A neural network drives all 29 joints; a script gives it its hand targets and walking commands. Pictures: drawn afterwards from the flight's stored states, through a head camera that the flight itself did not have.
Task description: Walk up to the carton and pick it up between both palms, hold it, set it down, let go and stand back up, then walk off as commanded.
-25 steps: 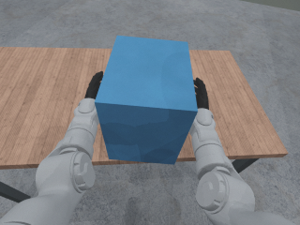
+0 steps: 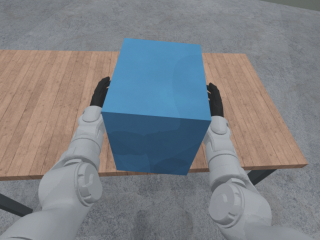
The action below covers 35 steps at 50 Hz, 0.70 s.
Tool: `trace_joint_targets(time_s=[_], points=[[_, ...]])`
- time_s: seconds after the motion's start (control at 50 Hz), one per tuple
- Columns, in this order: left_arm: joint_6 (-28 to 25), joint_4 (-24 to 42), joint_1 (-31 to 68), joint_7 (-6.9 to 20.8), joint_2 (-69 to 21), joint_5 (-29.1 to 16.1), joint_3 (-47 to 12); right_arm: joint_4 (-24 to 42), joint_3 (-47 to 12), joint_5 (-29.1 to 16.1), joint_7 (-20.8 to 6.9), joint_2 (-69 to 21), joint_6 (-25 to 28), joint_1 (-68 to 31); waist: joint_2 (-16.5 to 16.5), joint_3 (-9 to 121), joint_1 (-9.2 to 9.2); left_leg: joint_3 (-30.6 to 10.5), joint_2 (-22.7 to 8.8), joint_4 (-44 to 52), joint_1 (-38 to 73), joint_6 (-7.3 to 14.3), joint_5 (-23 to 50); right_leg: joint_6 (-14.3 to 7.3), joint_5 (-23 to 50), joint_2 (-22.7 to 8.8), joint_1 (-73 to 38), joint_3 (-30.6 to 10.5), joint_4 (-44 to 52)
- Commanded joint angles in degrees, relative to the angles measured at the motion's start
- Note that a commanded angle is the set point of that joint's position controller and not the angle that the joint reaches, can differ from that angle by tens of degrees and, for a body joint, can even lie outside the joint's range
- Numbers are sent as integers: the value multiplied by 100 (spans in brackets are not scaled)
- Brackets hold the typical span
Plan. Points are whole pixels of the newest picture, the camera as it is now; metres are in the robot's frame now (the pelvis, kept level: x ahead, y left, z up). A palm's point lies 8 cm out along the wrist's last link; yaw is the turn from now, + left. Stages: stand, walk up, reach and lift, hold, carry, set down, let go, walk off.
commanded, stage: set down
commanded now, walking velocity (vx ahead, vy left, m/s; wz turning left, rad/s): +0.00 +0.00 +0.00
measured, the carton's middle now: (156, 109) +0.44 +0.02 +0.04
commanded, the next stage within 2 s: none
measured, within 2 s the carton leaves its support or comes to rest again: neither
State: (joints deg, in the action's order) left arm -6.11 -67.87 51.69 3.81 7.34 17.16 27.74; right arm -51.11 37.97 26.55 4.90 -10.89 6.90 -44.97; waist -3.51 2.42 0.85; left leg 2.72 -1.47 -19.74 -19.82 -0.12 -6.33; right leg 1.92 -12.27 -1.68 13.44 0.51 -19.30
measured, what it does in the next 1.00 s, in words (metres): stands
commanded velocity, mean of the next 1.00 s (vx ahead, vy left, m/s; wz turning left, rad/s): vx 0.00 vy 0.00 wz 0.00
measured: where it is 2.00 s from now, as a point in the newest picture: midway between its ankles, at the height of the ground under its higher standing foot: outside the picture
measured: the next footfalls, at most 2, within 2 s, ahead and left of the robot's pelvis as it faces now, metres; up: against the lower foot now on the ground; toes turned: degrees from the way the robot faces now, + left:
none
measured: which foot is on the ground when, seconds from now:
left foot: down 0.00-1.00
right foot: down 0.00-1.00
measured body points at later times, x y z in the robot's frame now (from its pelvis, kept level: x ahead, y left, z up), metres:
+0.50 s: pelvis -0.01 +0.01 +0.00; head +0.04 +0.04 +0.44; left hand +0.44 +0.18 +0.07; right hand +0.41 -0.13 +0.08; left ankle +0.03 +0.12 -0.75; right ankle -0.03 -0.14 -0.75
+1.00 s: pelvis -0.01 +0.00 -0.02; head +0.06 +0.03 +0.43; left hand +0.46 +0.20 +0.04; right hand +0.43 -0.15 +0.05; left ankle +0.03 +0.12 -0.75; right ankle -0.03 -0.14 -0.75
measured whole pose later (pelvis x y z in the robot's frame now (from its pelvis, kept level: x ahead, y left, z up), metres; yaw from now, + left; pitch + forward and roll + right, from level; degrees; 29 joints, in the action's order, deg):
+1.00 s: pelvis -0.01 +0.00 -0.02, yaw -1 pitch +19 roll -3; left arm -12.3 -82.8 58.5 -2.5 17.9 -11.6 -0.3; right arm -70.5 15.2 -2.2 9.3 1.6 7.1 -53.5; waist -0.6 11.3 3.9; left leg 1.9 -3.8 -31.9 -40.4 -0.2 -10.1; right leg 1.6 -14.1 0.4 32.3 0.8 -27.9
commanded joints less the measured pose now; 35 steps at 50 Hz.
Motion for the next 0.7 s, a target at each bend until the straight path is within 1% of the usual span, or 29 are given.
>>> trace_joint_targets(time_s=[0.0,0.02,0.04,0.06,0.08,0.1,0.12,0.16,0.18,0.22,0.24,0.26,0.28,0.3,0.32,0.34,0.38,0.4,0.44,0.46,0.48,0.5,0.54,0.56,0.58,0.6,0.64,0.66,0.68], points=[[-334,936,3617,481,-1739,75,-813,349,-1177,196,-472,-1817,260,-3122,606,3222,103,540,144,-226,2035,-176,1770,162,1588,179,-370,499,81],[-335,828,3693,454,-1479,116,-762,341,-1141,209,-458,-1547,274,-3118,732,3252,30,534,139,-204,2037,-170,1675,148,1425,176,-282,508,76],[-336,903,3689,455,-1551,140,-781,355,-1112,237,-449,-1596,275,-3118,697,3313,67,523,122,-229,2075,-189,1724,127,1444,176,-297,484,87],[-323,895,3649,461,-1633,178,-710,304,-1057,290,-460,-1706,250,-3064,672,3096,43,527,124,-213,2012,-137,1602,143,1317,147,-239,481,107],[-306,809,3586,405,-1180,149,-625,336,-999,255,-429,-1207,237,-2994,669,3289,-26,568,125,-228,2051,-137,1571,154,1325,152,-211,505,88],[-295,840,3711,450,-1647,234,-666,291,-985,367,-461,-1747,185,-3114,643,3083,87,468,127,-191,2037,-108,1482,152,1143,166,-74,509,138],[-284,779,3562,409,-1422,192,-633,351,-1037,297,-461,-1415,219,-3024,639,3221,7,551,124,-223,2120,-122,1582,157,1230,176,-94,536,97],[-280,894,3567,411,-1618,230,-654,333,-983,330,-466,-1665,177,-3004,721,3188,9,467,85,-217,2168,-116,1730,114,1126,173,-27,515,149],[-259,864,3546,443,-1800,333,-637,294,-957,442,-497,-1898,185,-3039,699,3020,62,450,93,-172,2133,-99,1514,128,995,189,-4,550,178],[-225,819,3342,405,-1479,381,-534,299,-940,432,-493,-1495,154,-2860,683,3138,-39,499,76,-141,2204,-87,1483,118,994,172,-11,522,189],[-201,784,3383,397,-1477,376,-494,366,-924,414,-489,-1463,161,-2921,684,3093,-22,491,76,-173,2167,-91,1497,133,1018,167,27,526,149],[-225,897,3349,380,-1446,335,-509,341,-859,443,-458,-1482,137,-2801,652,3155,64,492,86,-199,2221,-90,1522,148,1032,165,-4,546,144],[-205,813,3420,394,-1576,385,-475,365,-929,443,-480,-1648,142,-2939,654,3075,-23,475,106,-124,2124,-63,1353,134,930,167,-31,526,198],[-209,871,3361,367,-1425,367,-523,353,-853,432,-476,-1410,135,-2826,707,3037,59,474,84,-158,2167,-72,1419,133,889,170,86,550,175],[-215,894,3271,344,-1313,406,-421,280,-853,440,-454,-1333,126,-2747,715,3040,0,493,87,-160,2201,-74,1482,123,944,154,116,536,185],[-205,884,3252,297,-1146,350,-427,334,-862,372,-422,-1194,125,-2681,675,3081,-5,491,88,-186,2211,-53,1459,128,881,143,116,543,186],[-164,859,3300,295,-1308,404,-433,250,-849,389,-430,-1304,78,-2761,708,2824,43,454,72,-122,2171,-32,1218,106,685,166,221,575,218],[-165,887,3341,332,-1639,452,-489,231,-819,476,-481,-1649,57,-2847,741,2723,87,440,107,-102,2082,-39,1121,92,578,158,338,582,265],[-143,835,3197,325,-1497,499,-361,229,-826,490,-516,-1442,77,-2750,677,2722,56,436,73,-130,2200,-69,1243,77,597,181,345,562,242],[-104,810,3131,322,-1409,496,-377,290,-768,537,-487,-1370,68,-2638,692,2740,53,447,107,-106,2166,-35,1090,102,546,150,291,571,245],[-114,930,3247,344,-1716,579,-391,280,-753,596,-515,-1744,48,-2698,636,2694,107,423,98,-106,2023,-12,1043,95,554,156,349,582,239],[-126,895,3165,289,-1384,512,-358,278,-819,457,-528,-1323,75,-2626,697,2839,27,438,76,-161,2185,-56,1250,82,641,187,333,585,192],[-80,836,3096,235,-1133,494,-290,273,-732,462,-476,-1051,39,-2580,687,2890,8,461,102,-137,2210,-44,1091,103,574,177,362,566,219],[-110,946,3177,162,-1032,397,-355,270,-715,423,-417,-897,49,-2570,675,2898,152,406,79,-125,2118,-57,966,89,533,169,365,583,202],[-127,923,3196,119,-916,362,-348,240,-794,339,-409,-892,40,-2573,645,2858,54,423,77,-120,2059,-29,1046,103,639,170,321,557,167],[-146,912,3158,77,-797,326,-395,131,-684,328,-374,-718,58,-2530,672,2789,147,391,60,-140,2060,-83,1075,88,583,185,399,582,175],[-120,756,3065,11,-676,240,-398,-50,-775,154,-330,-592,-3,-2536,659,2631,51,410,53,-147,1987,-64,999,56,494,212,519,559,226],[-146,835,2997,-74,-319,69,-497,-22,-795,-39,-255,-169,64,-2438,769,2900,130,388,51,-180,2082,-129,1174,44,683,232,437,565,173],[-164,768,3019,-175,45,-15,-505,-30,-857,-198,-193,198,113,-2543,771,3142,60,381,27,-275,2189,-134,1366,39,732,235,558,567,151]])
